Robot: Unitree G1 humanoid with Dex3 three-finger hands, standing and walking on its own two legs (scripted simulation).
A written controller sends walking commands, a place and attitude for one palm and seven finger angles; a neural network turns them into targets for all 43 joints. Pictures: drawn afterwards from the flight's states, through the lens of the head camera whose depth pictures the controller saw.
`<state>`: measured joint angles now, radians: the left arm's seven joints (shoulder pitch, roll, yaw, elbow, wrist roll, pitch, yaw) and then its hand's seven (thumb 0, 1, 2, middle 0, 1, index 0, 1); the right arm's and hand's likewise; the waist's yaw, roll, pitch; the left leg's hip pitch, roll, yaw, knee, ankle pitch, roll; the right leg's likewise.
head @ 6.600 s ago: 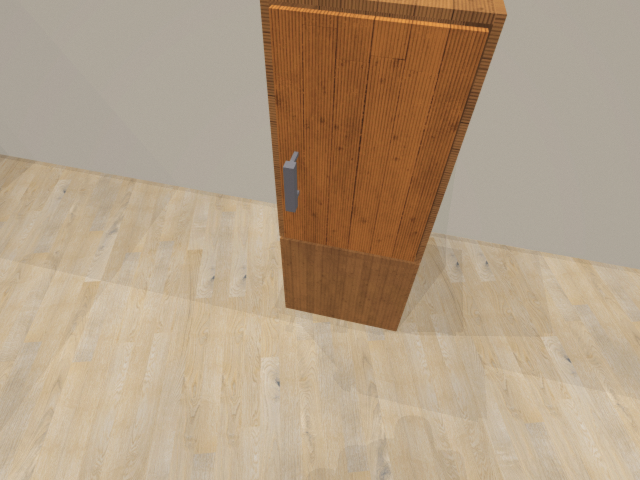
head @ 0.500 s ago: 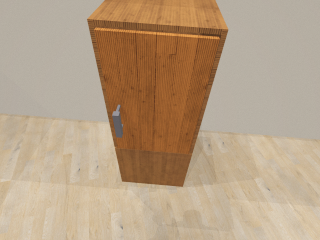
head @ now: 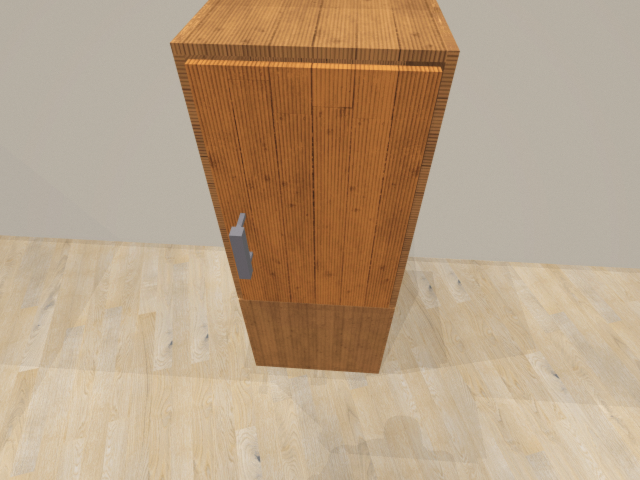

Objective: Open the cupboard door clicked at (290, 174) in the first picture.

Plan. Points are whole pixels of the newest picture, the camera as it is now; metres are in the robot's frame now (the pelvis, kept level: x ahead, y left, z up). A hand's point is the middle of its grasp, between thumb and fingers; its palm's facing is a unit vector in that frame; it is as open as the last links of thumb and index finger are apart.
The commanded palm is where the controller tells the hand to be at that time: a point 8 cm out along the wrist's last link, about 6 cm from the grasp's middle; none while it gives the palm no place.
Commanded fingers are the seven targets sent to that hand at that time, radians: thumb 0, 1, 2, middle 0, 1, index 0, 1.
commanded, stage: come to a stop and stand still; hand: left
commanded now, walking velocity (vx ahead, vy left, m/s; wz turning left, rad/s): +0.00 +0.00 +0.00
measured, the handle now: (244, 246) +0.57 +0.20 -0.11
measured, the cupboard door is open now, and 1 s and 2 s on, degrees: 0 0 0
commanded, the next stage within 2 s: look again from close up in 0.94 s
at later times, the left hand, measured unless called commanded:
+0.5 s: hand out of the picture +0.07 +0.15 -0.16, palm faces +0.00 -0.97 -0.23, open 7.4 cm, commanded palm none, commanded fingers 0.00 0.90 0.90 -0.20 -0.30 -0.20 -0.30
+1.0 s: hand out of the picture +0.05 +0.13 -0.17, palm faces +0.02 -0.98 -0.22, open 7.4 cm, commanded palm none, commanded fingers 0.00 0.90 0.90 -0.20 -0.30 -0.20 -0.30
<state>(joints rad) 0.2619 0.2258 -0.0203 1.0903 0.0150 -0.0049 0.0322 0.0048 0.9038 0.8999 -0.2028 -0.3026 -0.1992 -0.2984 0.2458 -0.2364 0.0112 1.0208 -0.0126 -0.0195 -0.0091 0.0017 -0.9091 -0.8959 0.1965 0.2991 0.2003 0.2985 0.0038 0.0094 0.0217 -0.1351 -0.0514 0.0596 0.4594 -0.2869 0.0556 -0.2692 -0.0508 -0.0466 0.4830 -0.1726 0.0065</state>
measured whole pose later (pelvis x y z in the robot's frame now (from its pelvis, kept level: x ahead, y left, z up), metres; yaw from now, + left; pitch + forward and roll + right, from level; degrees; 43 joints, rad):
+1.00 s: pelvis +0.03 -0.05 +0.00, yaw +0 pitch -1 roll +0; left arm 0.22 0.18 0.00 1.12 0.00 -0.02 0.02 0.00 0.90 0.90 -0.20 -0.30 -0.20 -0.30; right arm 0.28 -0.17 0.01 1.12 -0.01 -0.02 -0.02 0.00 -0.91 -0.90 0.20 0.30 0.20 0.30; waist 0.00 0.01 0.05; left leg -0.08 0.03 0.03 0.38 -0.28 -0.02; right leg -0.22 0.03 -0.08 0.41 -0.18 -0.07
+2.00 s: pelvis -0.01 -0.03 -0.08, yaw +1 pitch +13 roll +2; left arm 0.33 0.16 0.12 0.25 -0.26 -0.65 -0.36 0.01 0.68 0.80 -0.22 -0.45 -0.21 -0.44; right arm 0.13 -0.30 -0.08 0.50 0.02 -0.29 0.02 0.01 -0.91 -0.90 0.20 0.30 0.20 0.30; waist 0.00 -0.06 -0.15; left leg -0.77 -0.01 0.06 1.12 -0.57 0.01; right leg -0.91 -0.04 -0.05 1.12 -0.43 -0.05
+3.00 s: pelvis -0.02 -0.01 -0.11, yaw +2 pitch +19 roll -3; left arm 0.14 0.37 0.35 0.24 -0.34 -0.40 -0.46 -0.01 -0.45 0.33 -0.30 -1.17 -0.30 -1.16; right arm 0.21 -0.27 0.04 0.50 0.03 -0.21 -0.03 0.01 -0.90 -0.90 0.20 0.30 0.21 0.30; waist -0.01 0.00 -0.14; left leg -1.01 0.00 -0.01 1.29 -0.62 0.04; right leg -1.07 -0.04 -0.12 1.17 -0.44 -0.02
